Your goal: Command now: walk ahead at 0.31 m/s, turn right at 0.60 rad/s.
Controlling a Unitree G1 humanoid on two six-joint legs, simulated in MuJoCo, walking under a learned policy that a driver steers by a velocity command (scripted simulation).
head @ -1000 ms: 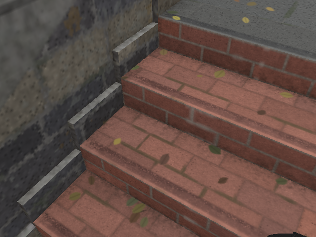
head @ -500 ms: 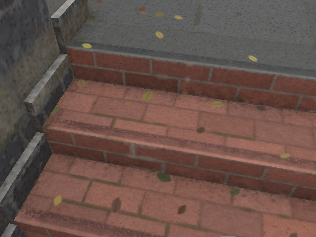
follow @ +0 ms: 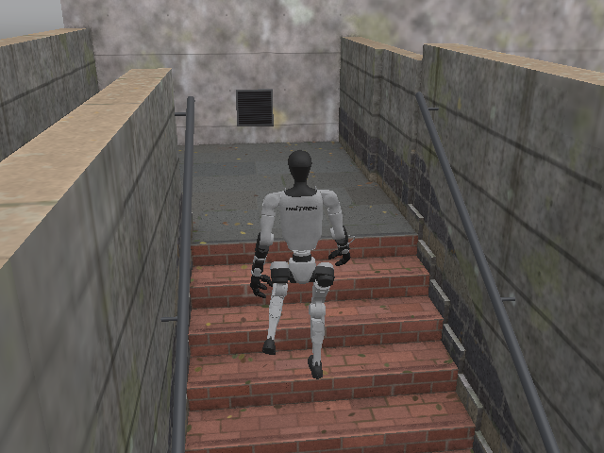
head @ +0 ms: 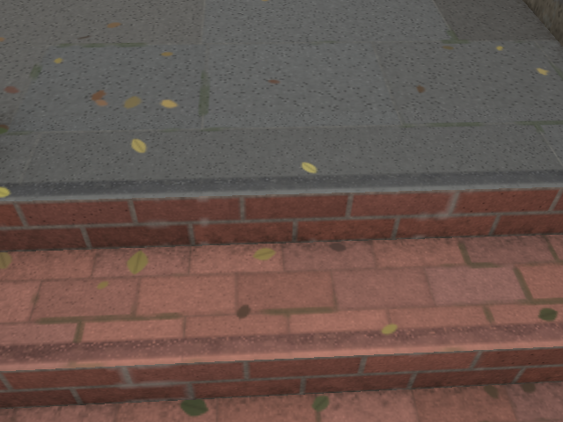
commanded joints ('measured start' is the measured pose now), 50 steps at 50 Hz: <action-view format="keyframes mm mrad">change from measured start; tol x32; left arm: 1 -89 92 6 -120 4 -46 3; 12 73 1 29 -99 -26 -25 -40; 27 -813 -42 -81 -419 -23 69 -37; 34 -473 6 -34 -327 -40 108 -36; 37 262 162 44 -43 30 85 -10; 40 -103 2 23 8 -12 2 -27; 50 99 -11 -15 211 -36 -99 53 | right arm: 1 20 -90 -20 -2 -1 -5 -5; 27 634 87 64 390 -61 -30 63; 50 -151 166 68 -180 47 0 -59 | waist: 1 -30 -54 35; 11 -30 -58 38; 13 -71 393 -10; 27 -132 107 203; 34 78 283 -9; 36 128 -130 -418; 39 54 -29 78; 50 -122 6 269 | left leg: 1 27 26 123 -53 -61 -64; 10 568 8 188 -1256 -207 -105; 14 1140 460 -727 -1477 -252 429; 26 780 202 42 -1662 -60 184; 34 1065 289 207 -1387 1845 109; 35 806 263 155 -1108 1723 82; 37 289 -114 -55 -207 95 66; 39 -63 -95 -150 340 114 120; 46 -285 -61 85 607 -121 135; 50 -255 52 198 211 -140 85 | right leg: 1 6 -184 365 -381 -199 -147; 6 -187 -164 298 -433 -153 -142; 11 311 -254 511 -133 113 -204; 14 -709 -2 247 794 -131 -3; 20 -1021 -59 132 1483 138 -161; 33 -192 -61 -300 372 -42 -60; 36 896 -274 321 -24 378 -279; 37 720 -427 731 -336 156 -347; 42 166 -354 186 -392 -25 -50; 50 130 -298 51 -636 0 -42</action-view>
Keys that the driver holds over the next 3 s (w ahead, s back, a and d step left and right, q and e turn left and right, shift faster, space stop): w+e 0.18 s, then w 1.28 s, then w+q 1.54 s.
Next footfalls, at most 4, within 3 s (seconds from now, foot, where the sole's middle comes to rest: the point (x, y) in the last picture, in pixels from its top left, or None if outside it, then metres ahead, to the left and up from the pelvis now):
0.22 left None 0.10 0.15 -0.74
0.68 right None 0.41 -0.09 -0.59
1.16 left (293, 297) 0.68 0.04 -0.44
1.70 right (410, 150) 1.00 -0.21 -0.28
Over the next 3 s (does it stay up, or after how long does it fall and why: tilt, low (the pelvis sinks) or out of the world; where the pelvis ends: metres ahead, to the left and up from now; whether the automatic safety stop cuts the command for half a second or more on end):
stays up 1.51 0.03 0.50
